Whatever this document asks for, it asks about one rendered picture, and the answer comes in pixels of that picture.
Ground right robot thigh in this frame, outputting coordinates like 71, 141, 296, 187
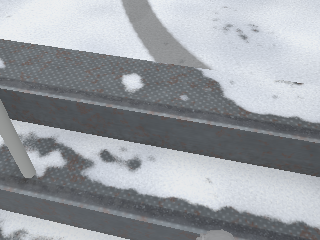
196, 229, 234, 240

